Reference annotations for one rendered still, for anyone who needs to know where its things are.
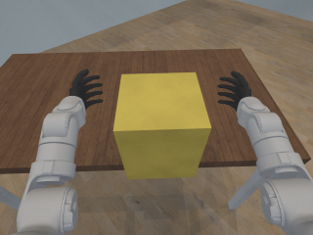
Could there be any robot right forearm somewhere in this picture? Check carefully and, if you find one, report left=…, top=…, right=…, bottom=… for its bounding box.
left=237, top=96, right=313, bottom=183

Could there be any robot left upper arm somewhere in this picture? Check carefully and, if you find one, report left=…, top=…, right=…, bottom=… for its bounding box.
left=10, top=186, right=78, bottom=235

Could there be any robot left forearm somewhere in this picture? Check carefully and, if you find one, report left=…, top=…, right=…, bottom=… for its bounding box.
left=17, top=96, right=86, bottom=231

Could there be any table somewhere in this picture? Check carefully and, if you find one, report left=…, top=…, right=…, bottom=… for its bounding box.
left=0, top=48, right=311, bottom=211

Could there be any right robot hand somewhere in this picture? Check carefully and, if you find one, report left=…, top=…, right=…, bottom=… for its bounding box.
left=217, top=70, right=251, bottom=111

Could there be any left robot hand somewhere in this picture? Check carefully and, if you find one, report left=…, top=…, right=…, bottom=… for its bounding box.
left=69, top=69, right=103, bottom=111

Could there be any robot right upper arm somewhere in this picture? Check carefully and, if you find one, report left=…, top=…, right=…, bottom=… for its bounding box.
left=260, top=177, right=313, bottom=235

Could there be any carton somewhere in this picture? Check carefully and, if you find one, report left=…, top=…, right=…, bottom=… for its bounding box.
left=113, top=72, right=212, bottom=179

